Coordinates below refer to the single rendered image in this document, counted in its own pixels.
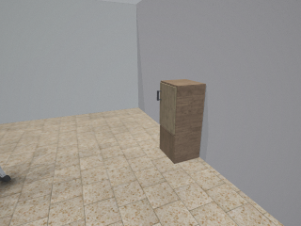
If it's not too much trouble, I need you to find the cupboard door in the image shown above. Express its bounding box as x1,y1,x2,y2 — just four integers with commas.
159,82,177,135

